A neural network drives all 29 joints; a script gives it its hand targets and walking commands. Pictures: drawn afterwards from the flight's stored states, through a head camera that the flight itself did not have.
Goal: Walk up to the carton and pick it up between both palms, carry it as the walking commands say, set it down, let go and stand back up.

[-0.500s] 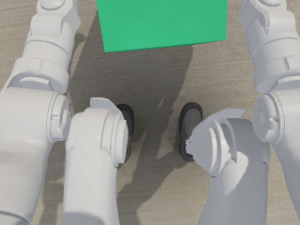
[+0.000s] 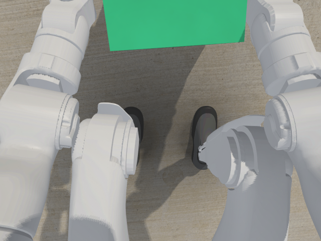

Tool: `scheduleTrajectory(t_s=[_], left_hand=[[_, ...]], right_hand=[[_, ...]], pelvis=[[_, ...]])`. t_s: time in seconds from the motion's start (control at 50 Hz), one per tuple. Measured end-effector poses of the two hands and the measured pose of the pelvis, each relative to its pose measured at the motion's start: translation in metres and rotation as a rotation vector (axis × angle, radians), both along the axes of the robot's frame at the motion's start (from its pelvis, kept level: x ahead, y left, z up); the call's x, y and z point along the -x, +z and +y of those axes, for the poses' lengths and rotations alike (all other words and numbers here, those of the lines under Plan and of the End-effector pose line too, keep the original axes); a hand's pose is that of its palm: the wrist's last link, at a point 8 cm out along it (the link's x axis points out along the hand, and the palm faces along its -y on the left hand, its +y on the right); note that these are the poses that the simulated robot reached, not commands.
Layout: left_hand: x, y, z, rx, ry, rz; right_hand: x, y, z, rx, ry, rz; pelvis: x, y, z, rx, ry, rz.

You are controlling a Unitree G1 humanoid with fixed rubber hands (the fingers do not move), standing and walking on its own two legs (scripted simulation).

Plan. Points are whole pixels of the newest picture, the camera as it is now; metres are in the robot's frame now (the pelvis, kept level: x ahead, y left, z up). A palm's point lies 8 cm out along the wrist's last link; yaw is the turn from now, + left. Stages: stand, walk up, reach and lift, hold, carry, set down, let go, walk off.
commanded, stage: reach and lift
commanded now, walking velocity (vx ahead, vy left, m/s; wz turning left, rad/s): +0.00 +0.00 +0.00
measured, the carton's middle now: out of the picture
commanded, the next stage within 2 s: none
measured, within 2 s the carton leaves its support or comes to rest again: leaves its support in 0.46 s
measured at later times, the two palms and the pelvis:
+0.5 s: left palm out of the picture +0.54 +0.19 -0.19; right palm out of the picture +0.56 -0.10 -0.18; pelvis +0.00 +0.00 -0.02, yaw +1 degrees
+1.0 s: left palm out of the picture +0.55 +0.20 -0.12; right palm out of the picture +0.56 -0.09 -0.11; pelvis -0.01 +0.00 +0.02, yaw +3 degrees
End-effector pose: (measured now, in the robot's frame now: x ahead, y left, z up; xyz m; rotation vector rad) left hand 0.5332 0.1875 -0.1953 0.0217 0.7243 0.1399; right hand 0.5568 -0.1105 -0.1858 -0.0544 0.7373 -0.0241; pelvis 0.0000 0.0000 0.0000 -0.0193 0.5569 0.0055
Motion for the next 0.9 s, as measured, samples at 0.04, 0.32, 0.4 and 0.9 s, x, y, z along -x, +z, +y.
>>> scheduleTrajectory(t_s=[0.04,0.32,0.4,0.9], left_hand=[[0.0,0.001,0.0,-0.004,0.003,0.003],[-0.006,0.004,0.001,0.012,0.014,0.053],[-0.006,0.003,0.002,0.024,0.011,0.046],[-0.01,0.065,0.011,-0.004,0.077,-0.029]], right_hand=[[0.001,0.0,0.002,-0.01,0.004,0.003],[0.002,0.003,0.004,0.012,0.001,0.036],[0.0,0.004,0.005,0.005,-0.002,0.039],[-0.004,0.063,0.019,-0.029,-0.038,-0.035]], pelvis=[[0.001,-0.001,0.0,-0.001,0.002,-0.004],[0.002,-0.017,-0.004,-0.013,0.0,-0.051],[0.001,-0.019,-0.004,-0.013,-0.002,-0.054],[0.009,0.006,-0.004,0.01,0.052,-0.089]])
